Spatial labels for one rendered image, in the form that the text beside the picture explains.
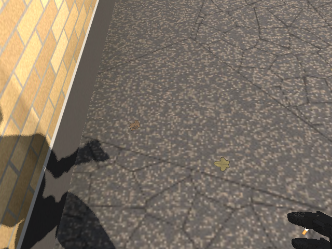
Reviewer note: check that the right robot hand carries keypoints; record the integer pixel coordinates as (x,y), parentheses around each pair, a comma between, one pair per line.
(319,222)

